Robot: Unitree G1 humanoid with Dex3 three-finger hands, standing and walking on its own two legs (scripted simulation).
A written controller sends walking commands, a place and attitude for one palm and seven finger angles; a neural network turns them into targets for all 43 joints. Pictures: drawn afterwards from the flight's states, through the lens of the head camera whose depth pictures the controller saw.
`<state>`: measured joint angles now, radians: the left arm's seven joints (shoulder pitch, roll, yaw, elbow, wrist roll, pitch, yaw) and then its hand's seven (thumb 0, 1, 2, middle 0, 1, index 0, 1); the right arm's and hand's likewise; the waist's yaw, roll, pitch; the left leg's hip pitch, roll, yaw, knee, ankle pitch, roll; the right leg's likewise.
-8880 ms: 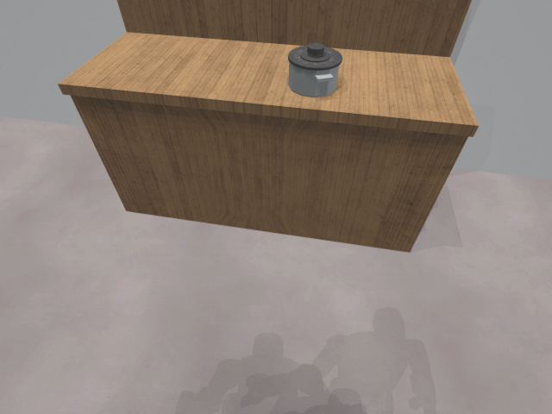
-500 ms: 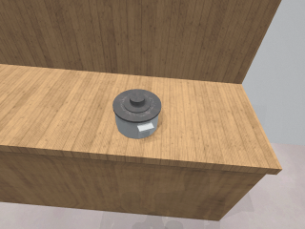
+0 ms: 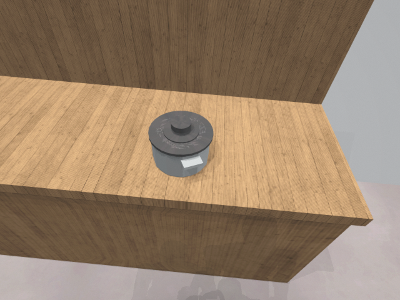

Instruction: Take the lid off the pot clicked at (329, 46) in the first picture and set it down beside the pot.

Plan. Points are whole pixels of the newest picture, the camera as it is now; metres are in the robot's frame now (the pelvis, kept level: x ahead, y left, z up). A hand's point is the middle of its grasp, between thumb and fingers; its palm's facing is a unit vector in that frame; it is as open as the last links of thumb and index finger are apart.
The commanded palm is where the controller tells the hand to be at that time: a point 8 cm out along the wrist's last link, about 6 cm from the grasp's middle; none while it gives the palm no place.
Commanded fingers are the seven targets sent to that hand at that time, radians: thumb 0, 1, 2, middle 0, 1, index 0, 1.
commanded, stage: lift the closed hand beside the body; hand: left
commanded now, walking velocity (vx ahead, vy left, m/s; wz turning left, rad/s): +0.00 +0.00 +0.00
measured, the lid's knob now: (181, 124) +0.53 +0.10 +0.05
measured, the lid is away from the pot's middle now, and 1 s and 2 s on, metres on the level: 0.00 0.00 0.00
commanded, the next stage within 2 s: raise the hand higher, near the body in 0.58 s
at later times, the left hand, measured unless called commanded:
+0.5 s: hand out of the picture +0.13 +0.19 -0.05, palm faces +0.32 -0.90 -0.29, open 3.3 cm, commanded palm +0.10 +0.23 -0.02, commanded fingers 0.00 0.90 0.90 -1.30 -1.50 -1.30 -1.50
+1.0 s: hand (89, 274) +0.16 +0.21 +0.02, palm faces +0.30 -0.88 -0.37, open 3.1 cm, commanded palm +0.12 +0.24 +0.05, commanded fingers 0.00 0.90 0.90 -1.30 -1.50 -1.30 -1.50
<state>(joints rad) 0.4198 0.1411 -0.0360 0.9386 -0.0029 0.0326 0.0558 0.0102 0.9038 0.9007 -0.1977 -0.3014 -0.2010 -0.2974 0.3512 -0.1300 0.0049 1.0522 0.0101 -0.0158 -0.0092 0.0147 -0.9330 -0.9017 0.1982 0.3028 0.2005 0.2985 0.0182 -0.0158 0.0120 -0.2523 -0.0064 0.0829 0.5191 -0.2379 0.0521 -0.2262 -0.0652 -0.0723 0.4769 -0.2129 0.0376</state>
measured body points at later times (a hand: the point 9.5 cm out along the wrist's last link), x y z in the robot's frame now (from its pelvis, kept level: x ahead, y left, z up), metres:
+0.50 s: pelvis +0.03 -0.03 +0.00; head +0.03 -0.03 +0.45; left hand +0.11 +0.24 -0.02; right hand +0.28 -0.24 -0.04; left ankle +0.03 +0.08 -0.74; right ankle +0.03 -0.15 -0.74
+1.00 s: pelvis +0.05 -0.03 +0.00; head +0.04 -0.04 +0.45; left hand +0.14 +0.25 +0.04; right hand +0.28 -0.24 -0.04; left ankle +0.03 +0.08 -0.74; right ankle +0.03 -0.15 -0.74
